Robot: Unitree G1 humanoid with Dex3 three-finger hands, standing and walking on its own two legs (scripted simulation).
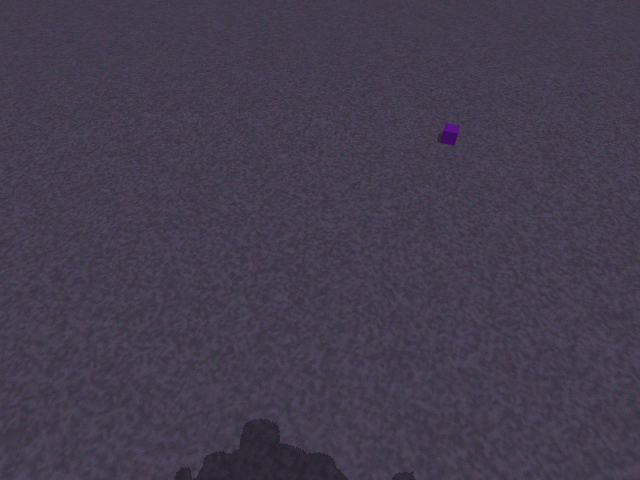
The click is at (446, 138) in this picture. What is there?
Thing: cube
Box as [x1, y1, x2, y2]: [441, 123, 459, 144]
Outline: 445,123 441,142 454,144 459,126
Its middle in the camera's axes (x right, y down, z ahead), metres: +0.67 -0.54 +2.08
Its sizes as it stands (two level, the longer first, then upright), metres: 0.074 0.074 0.074
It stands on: the floor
